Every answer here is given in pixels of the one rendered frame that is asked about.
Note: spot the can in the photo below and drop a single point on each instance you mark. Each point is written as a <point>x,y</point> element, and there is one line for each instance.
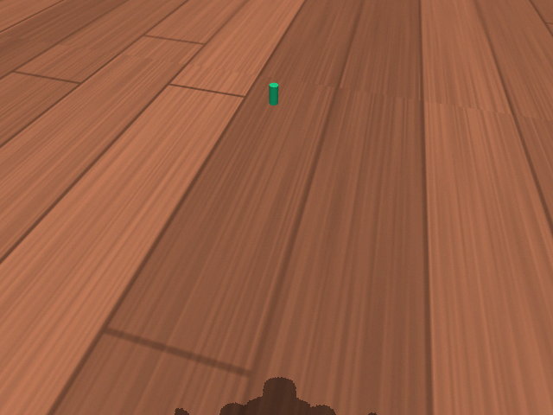
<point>273,98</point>

